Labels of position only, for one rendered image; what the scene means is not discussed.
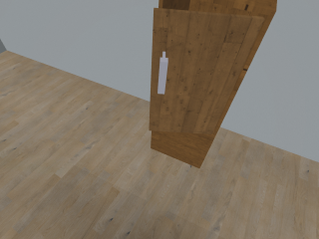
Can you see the handle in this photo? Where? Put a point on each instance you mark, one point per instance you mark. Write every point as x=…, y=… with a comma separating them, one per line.
x=163, y=63

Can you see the cupboard door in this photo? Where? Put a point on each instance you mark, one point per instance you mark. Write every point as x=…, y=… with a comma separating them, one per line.
x=205, y=53

